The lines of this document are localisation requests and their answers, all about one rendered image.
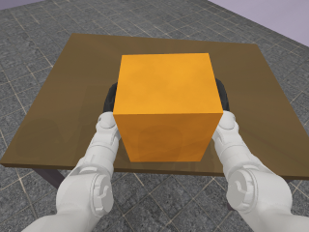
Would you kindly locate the table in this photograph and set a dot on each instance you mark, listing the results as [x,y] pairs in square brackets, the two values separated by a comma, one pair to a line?
[62,120]

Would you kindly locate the robot left upper arm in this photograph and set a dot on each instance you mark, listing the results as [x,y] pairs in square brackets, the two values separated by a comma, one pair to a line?
[82,200]

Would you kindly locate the robot left forearm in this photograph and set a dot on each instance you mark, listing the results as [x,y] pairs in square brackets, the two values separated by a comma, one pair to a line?
[102,151]

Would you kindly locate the carton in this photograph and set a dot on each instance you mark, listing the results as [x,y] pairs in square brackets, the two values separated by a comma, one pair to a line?
[167,106]

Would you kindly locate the robot right upper arm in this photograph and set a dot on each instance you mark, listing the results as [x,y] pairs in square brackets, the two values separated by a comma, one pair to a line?
[264,201]

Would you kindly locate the robot right forearm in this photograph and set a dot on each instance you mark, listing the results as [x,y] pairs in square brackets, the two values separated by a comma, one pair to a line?
[231,150]

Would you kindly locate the right robot hand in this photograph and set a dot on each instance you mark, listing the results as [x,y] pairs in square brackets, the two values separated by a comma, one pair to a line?
[222,95]

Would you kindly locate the left robot hand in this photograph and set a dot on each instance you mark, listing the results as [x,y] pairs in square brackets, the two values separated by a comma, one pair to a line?
[110,99]

